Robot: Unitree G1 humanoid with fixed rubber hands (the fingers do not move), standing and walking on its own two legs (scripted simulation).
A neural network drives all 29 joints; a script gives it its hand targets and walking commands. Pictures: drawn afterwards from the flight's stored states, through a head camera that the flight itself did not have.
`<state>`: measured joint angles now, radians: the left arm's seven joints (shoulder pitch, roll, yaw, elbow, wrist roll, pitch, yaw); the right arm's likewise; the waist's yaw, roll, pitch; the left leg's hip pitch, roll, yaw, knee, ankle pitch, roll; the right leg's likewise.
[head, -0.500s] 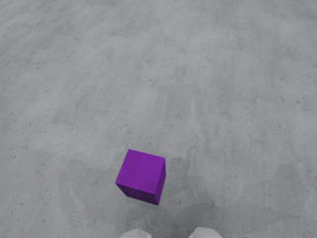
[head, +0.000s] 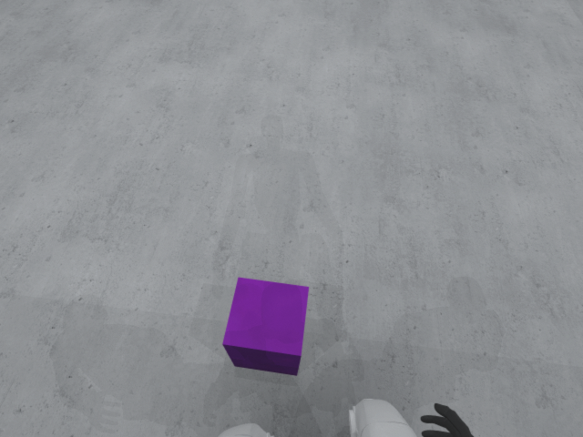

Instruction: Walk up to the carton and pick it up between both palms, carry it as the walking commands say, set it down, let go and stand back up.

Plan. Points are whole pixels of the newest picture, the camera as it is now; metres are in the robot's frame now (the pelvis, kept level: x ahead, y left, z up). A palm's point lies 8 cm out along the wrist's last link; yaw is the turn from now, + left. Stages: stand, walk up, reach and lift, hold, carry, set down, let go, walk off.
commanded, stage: walk up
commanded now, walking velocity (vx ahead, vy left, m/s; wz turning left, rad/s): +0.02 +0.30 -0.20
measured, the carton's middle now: (269, 329) +0.41 +0.08 -0.62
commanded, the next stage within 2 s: none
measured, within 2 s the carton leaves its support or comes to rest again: neither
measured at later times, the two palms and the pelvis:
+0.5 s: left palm out of the picture +0.00 +0.32 -0.14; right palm out of the picture +0.07 -0.18 -0.13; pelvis -0.03 +0.07 -0.01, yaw -2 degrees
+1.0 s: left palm out of the picture +0.01 +0.33 -0.12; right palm out of the picture -0.02 -0.14 -0.14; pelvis -0.05 +0.09 +0.00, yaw -7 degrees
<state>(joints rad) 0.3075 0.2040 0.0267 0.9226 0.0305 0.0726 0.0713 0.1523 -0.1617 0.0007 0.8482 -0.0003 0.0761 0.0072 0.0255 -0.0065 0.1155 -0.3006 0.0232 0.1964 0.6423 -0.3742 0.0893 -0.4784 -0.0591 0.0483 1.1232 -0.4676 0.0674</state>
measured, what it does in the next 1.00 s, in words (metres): steps to the left: right foot, then left foot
